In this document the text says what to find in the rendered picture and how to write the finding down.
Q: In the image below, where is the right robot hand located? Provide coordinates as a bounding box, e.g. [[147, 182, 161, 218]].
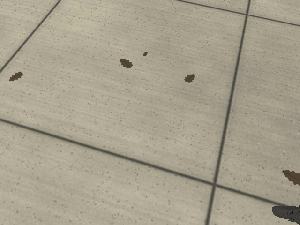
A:
[[272, 205, 300, 225]]

